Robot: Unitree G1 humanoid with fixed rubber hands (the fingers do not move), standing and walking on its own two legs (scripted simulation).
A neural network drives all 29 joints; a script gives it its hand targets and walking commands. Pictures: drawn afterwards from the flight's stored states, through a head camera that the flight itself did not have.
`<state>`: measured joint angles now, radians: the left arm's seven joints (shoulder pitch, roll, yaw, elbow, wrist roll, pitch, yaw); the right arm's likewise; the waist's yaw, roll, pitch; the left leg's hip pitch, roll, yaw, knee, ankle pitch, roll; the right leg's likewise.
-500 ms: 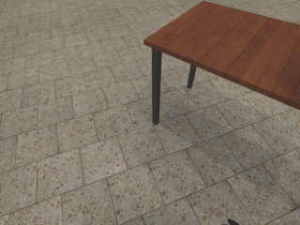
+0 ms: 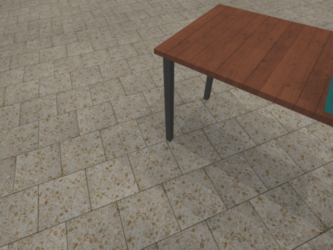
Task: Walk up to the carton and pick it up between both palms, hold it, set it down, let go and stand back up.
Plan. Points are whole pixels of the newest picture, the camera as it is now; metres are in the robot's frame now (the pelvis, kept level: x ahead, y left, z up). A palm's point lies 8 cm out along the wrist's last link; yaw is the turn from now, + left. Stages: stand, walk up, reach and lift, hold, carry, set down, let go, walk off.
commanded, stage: stand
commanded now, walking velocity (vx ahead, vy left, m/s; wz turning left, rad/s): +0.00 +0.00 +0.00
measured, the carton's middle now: out of the picture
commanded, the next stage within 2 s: walk up in 1.26 s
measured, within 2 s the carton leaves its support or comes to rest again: neither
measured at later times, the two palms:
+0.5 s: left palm out of the picture -0.03 +0.19 -0.15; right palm out of the picture -0.03 -0.20 -0.15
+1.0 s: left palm out of the picture -0.04 +0.19 -0.15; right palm out of the picture -0.04 -0.19 -0.14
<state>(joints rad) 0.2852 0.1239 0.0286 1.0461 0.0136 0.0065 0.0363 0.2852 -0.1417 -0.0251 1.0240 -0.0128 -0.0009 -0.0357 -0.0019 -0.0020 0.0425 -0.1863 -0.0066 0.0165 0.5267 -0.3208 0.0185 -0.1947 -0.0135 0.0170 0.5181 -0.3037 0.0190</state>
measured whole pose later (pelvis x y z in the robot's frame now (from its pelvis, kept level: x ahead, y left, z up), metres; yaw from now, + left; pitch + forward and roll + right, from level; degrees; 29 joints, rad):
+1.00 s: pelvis -0.01 +0.00 +0.01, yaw +0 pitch -2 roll +0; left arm 0.29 0.08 0.01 1.19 0.01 0.00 0.05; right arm 0.29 -0.08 -0.01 1.18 -0.01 -0.01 -0.04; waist 0.00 0.00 0.06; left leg -0.15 -0.01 0.02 0.45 -0.26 0.02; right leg -0.16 -0.02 0.02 0.44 -0.24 0.03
